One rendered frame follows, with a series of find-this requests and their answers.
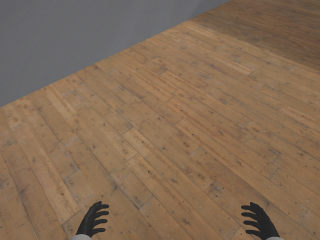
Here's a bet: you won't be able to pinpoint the robot right hand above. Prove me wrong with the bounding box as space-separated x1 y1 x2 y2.
241 202 280 240

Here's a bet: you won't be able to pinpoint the robot left hand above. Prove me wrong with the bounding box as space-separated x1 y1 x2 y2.
76 201 109 238

